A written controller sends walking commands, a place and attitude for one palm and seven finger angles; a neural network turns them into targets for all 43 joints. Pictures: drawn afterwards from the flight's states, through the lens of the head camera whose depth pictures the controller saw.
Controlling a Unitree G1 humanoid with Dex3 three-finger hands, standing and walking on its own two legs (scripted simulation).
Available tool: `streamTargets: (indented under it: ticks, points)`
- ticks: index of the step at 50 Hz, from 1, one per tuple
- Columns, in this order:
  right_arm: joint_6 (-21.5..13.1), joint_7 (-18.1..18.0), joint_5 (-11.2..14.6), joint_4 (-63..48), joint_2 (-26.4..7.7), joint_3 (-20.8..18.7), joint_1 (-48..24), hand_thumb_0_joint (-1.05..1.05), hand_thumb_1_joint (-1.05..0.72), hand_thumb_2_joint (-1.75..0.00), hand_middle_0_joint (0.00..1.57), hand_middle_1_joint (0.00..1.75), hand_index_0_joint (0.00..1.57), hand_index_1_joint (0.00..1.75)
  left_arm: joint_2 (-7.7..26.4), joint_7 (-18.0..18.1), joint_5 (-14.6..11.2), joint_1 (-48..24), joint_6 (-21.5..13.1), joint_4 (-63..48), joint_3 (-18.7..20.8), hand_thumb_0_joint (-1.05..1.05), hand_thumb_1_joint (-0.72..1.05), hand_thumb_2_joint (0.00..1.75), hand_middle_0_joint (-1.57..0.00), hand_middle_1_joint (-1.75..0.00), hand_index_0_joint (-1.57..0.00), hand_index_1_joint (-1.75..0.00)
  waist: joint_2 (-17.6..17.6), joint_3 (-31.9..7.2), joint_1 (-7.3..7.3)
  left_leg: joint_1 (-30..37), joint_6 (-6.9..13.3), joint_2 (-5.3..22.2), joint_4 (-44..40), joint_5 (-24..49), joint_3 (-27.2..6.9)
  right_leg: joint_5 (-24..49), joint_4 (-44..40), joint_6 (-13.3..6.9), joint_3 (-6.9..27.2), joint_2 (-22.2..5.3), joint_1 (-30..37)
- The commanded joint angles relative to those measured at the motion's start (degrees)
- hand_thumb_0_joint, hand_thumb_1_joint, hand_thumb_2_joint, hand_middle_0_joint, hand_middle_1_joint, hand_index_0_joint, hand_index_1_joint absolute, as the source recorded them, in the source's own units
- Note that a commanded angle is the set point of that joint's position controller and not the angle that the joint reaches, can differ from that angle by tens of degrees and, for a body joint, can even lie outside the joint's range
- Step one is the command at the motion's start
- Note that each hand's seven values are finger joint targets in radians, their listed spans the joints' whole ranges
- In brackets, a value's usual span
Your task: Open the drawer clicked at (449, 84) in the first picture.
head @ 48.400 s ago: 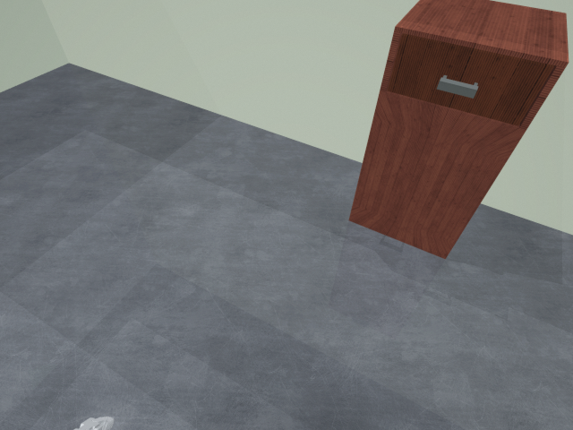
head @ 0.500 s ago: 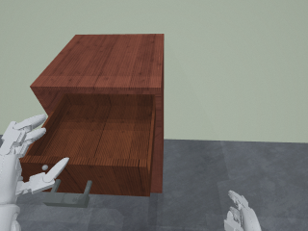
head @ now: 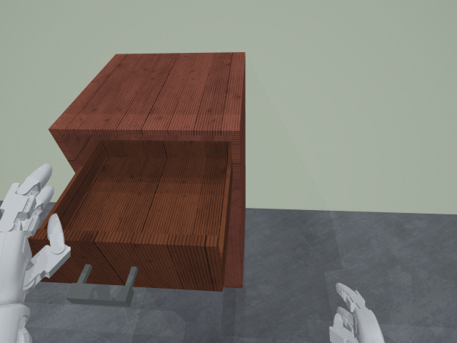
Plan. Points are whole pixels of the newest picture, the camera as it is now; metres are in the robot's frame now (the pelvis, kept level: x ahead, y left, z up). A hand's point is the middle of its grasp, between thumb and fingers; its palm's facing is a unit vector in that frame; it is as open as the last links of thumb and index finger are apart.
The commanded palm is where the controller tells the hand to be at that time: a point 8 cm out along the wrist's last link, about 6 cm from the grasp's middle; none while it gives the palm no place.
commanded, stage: step back with the hand held close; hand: left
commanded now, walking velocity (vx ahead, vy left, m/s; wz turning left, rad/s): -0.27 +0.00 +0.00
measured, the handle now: (105, 282) +0.21 +0.26 -0.01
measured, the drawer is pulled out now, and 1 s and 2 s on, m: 0.28 0.28 0.28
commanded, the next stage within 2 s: stop stepping back and stand still in 1.20 s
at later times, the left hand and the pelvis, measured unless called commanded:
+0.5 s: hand (32, 279) +0.14 +0.25 +0.17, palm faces +0.33 -0.82 -0.46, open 7.4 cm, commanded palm +0.08 +0.30 +0.18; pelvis -0.05 +0.02 -0.01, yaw +0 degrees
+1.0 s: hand out of the picture +0.06 +0.24 +0.17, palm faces +0.41 -0.80 -0.44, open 7.4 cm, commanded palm +0.00 +0.28 +0.18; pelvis -0.14 +0.00 -0.02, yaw -2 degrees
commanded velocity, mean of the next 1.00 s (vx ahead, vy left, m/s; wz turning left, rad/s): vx -0.30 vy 0.00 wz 0.00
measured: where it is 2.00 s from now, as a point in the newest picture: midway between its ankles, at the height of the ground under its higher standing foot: outside the picture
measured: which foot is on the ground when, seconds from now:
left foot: down 0.00-1.00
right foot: down 0.00-0.80, up 0.82-1.00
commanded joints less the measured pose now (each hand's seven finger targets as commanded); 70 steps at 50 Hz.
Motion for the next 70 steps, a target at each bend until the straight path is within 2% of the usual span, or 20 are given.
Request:
streamTargets:
  ticks: [1, 3, 9, 15, 30, 34, 36, 38, 40, 42, 44, 46, 50, 52, 53, 54, 58, 65, 67, 70]
  points:
    - [-2.02, -1.03, -0.18, -10.61, -6.03, -2.03, -5.07, 0.00, -0.90, -0.90, 0.20, 0.30, 0.20, 0.30, 12.46, 1.83, 0.09, -5.54, -7.86, -12.04, 12.56, 0.00, 0.90, 0.90, -0.20, -0.30, -0.20, -0.30, -2.28, 1.38, -2.71, -6.34, 1.48, 2.19, -1.06, 6.87, -2.53, 7.96, -7.18, 0.58, 9.15, -7.85, -3.42]
    - [-0.91, -1.07, -0.24, -11.62, -7.19, -2.72, -5.55, 0.00, -0.90, -0.90, 0.20, 0.30, 0.20, 0.30, 9.62, 1.88, 1.16, -2.31, -6.98, -11.11, 9.09, 0.00, 0.90, 0.90, -0.20, -0.30, -0.20, -0.30, -8.69, -1.42, -3.84, -5.23, 1.77, 1.78, 3.30, 7.76, -2.62, 9.15, -7.29, 0.38, 10.73, -9.46, -4.59]
    - [0.87, -0.63, 0.28, -13.04, -7.33, -3.81, -3.95, 0.00, -0.90, -0.90, 0.20, 0.30, 0.20, 0.30, 9.25, 2.60, 0.94, 6.16, -6.83, -13.94, 9.59, 0.00, 0.90, 0.90, -0.20, -0.30, -0.20, -0.30, -8.89, -10.28, -4.29, -6.80, 1.44, 2.98, 5.68, 13.45, -1.78, 17.04, -1.34, -0.99, 9.51, -12.15, -1.23]
    - [0.36, -1.11, -0.31, -14.42, -7.47, -3.95, -5.53, 0.00, -0.90, -0.90, 0.20, 0.30, 0.20, 0.30, 13.68, 3.40, 0.81, 6.85, -7.48, -23.08, 13.20, 0.00, 0.90, 0.90, -0.20, -0.30, -0.20, -0.30, 1.27, -11.35, -3.07, -12.52, 0.77, 7.18, 0.52, 28.55, -5.67, 22.12, 7.74, 0.97, 5.20, -7.30, 2.58]
    - [-1.76, -1.34, -2.25, -13.52, -8.43, -3.29, -2.33, 0.00, -0.90, -0.90, 0.20, 0.30, 0.20, 0.30, 10.41, 4.97, 2.63, 2.93, -7.93, -18.24, 11.44, 0.00, 0.90, 0.90, -0.20, -0.30, -0.20, -0.30, 0.25, -1.87, -4.50, -33.65, 3.63, 7.64, -1.58, -12.20, -7.41, -4.34, 7.34, 0.64, 9.68, -6.20, -1.79]
    - [-1.42, -1.37, -2.37, -12.44, -8.84, -3.46, -0.80, 0.00, -0.90, -0.90, 0.20, 0.30, 0.20, 0.30, 10.09, 5.59, 2.90, 0.33, -8.12, -18.67, 9.66, 0.00, 0.90, 0.90, -0.20, -0.30, -0.20, -0.30, -7.67, -1.49, -5.16, -19.18, 1.90, 1.49, 13.75, -17.78, -3.20, -22.61, -7.93, -2.55, 18.66, -13.59, -19.56]
    - [-0.96, -1.60, -2.80, -11.28, -8.80, -3.14, -0.30, 0.00, -0.90, -0.90, 0.20, 0.30, 0.20, 0.30, 10.87, 5.80, 2.96, -1.56, -8.22, -21.79, 9.23, 0.00, 0.90, 0.90, -0.20, -0.30, -0.20, -0.30, -10.23, -4.32, -5.62, -11.03, 1.73, 1.11, 16.93, -13.88, -2.45, -19.91, -8.53, -3.66, 17.52, -16.47, -23.18]
    - [-1.17, -1.72, -3.05, -11.34, -8.85, -2.68, -0.68, 0.00, -0.90, -0.90, 0.20, 0.30, 0.20, 0.30, 10.95, 5.75, 3.00, -0.10, -8.47, -22.08, 9.70, 0.00, 0.90, 0.90, -0.20, -0.30, -0.20, -0.30, -4.19, -5.15, -5.73, -11.23, 3.21, 3.95, 7.86, -11.90, -5.78, -14.70, 0.21, -1.56, 12.67, -12.26, -21.76]
    - [-2.91, -2.36, -3.69, -11.49, -8.78, -2.75, -2.93, 0.00, -0.90, -0.90, 0.20, 0.30, 0.20, 0.30, 11.77, 6.57, 3.01, 0.99, -9.28, -23.24, 11.63, 0.00, 0.90, 0.90, -0.20, -0.30, -0.20, -0.30, 13.25, -2.99, -5.11, -25.63, 7.37, 16.28, -9.20, -7.06, -19.68, -13.23, 24.82, 2.76, 3.82, -0.83, -14.69]
    - [-4.69, -2.43, -4.44, -9.92, -6.79, -3.30, -1.92, 0.00, -0.90, -0.90, 0.20, 0.30, 0.20, 0.30, 12.21, 6.91, 2.05, 0.70, -9.78, -22.76, 12.89, 0.00, 0.90, 0.90, -0.20, -0.30, -0.20, -0.30, 7.41, -2.88, -4.48, -30.26, 9.75, 20.20, -10.11, 1.25, -18.15, -18.70, 42.40, 2.93, 7.21, 0.42, -12.49]
    - [-4.04, -1.29, -2.74, -9.83, -7.73, -3.95, -1.45, 0.00, -0.90, -0.90, 0.20, 0.30, 0.20, 0.30, 10.99, 6.05, 0.63, 3.71, -8.71, -19.85, 12.43, 0.00, 0.90, 0.90, -0.20, -0.30, -0.20, -0.30, 3.98, -2.93, -4.30, -29.00, 8.85, 16.02, -7.48, -2.73, -12.23, -17.46, 39.00, 3.88, 5.17, 1.37, -11.18]
    - [-4.78, -1.28, -2.67, -8.09, -7.54, -3.77, -1.81, 0.00, -0.90, -0.90, 0.20, 0.30, 0.20, 0.30, 10.48, 6.28, 0.18, 3.00, -8.42, -20.25, 11.64, 0.00, 0.90, 0.90, -0.20, -0.30, -0.20, -0.30, 4.41, -4.11, -4.27, -20.55, 8.12, 15.52, -4.39, 11.23, -12.38, -17.16, 26.45, 4.31, 4.14, -0.04, -12.24]
    - [-5.11, 0.55, -0.67, -7.24, -8.49, -2.97, -4.09, 0.00, -0.90, -0.90, 0.20, 0.30, 0.20, 0.30, 11.67, 3.71, -0.15, 3.02, -8.99, -18.98, 12.10, 0.00, 0.90, 0.90, -0.20, -0.30, -0.20, -0.30, 5.39, -3.91, -3.86, -21.30, 4.70, 12.58, -1.22, -5.33, -8.27, -3.02, 1.55, 3.34, 2.24, -3.03, -1.64]
    - [-4.99, 1.45, 0.13, -7.29, -7.46, -2.96, -4.21, 0.00, -0.90, -0.90, 0.20, 0.30, 0.20, 0.30, 13.69, 2.81, -0.12, 0.69, -10.30, -19.26, 12.82, 0.00, 0.90, 0.90, -0.20, -0.30, -0.20, -0.30, -8.70, -2.44, -4.03, -22.66, 0.49, 5.44, 13.04, -10.34, -0.38, 3.54, -8.89, -1.27, 11.18, -13.69, -4.19]
    - [-5.11, 1.45, 1.16, -8.08, -6.82, -3.66, -3.93, 0.00, -0.90, -0.90, 0.20, 0.30, 0.20, 0.30, 14.97, 2.81, -0.54, 0.69, -10.46, -18.04, 13.25, 0.00, 0.90, 0.90, -0.20, -0.30, -0.20, -0.30, -19.24, -4.52, -3.35, -23.64, -1.76, -1.19, 31.30, -12.04, 3.07, 2.56, -13.20, -6.89, 26.31, -24.99, -10.10]
    - [-5.03, 1.72, 1.55, -7.54, -8.09, -5.20, -4.54, 0.00, -0.90, -0.90, 0.20, 0.30, 0.20, 0.30, 12.93, 2.70, -0.63, 2.11, -9.76, -16.31, 11.55, 0.00, 0.90, 0.90, -0.20, -0.30, -0.20, -0.30, -17.69, -4.29, -3.10, -24.58, -1.58, -1.44, 43.80, -11.39, -1.35, 9.14, -11.54, -8.49, 25.73, -26.61, -11.48]
    - [-1.67, 0.30, 0.23, -9.01, -3.27, -1.73, -7.54, 0.00, -0.90, -0.90, 0.20, 0.30, 0.20, 0.30, 12.09, 2.63, 0.30, 6.37, -11.00, -13.29, 13.11, 0.00, 0.90, 0.90, -0.20, -0.30, -0.20, -0.30, -10.96, -6.12, -4.65, -28.45, -2.87, 0.65, 45.73, -10.81, 1.19, 28.41, -3.13, -7.28, 12.40, -19.29, -5.83]
    - [-1.37, -1.09, -0.56, -9.49, -5.62, -2.58, -3.65, 0.00, -0.90, -0.90, 0.20, 0.30, 0.20, 0.30, 12.64, 4.04, 1.37, 7.34, -10.34, -18.38, 12.84, 0.00, 0.90, 0.90, -0.20, -0.30, -0.20, -0.30, -11.66, -12.02, -4.41, -16.20, -0.80, 0.52, 2.80, -5.58, 6.10, 33.59, 0.19, -3.33, 12.03, -15.91, 6.25]
    - [-0.75, -0.95, -0.49, -11.30, -7.26, -3.73, -1.18, 0.00, -0.90, -0.90, 0.20, 0.30, 0.20, 0.30, 12.82, 3.92, 0.95, 7.15, -10.63, -22.77, 12.66, 0.00, 0.90, 0.90, -0.20, -0.30, -0.20, -0.30, -6.40, -14.56, -5.31, -6.60, 0.53, 2.98, -6.14, 9.14, 5.61, 25.32, 4.77, 0.42, 8.40, -12.18, 4.72]
    - [-1.47, -0.05, 0.97, -13.37, -8.62, -5.53, -2.11, 0.00, -0.90, -0.90, 0.20, 0.30, 0.20, 0.30, 13.80, 3.55, 0.47, 9.14, -10.45, -24.69, 13.61, 0.00, 0.90, 0.90, -0.20, -0.30, -0.20, -0.30, 4.98, -13.66, -3.68, 1.32, 3.89, 15.67, -3.43, 31.23, -3.74, 2.29, 13.01, 3.33, 2.41, -4.64, -7.79]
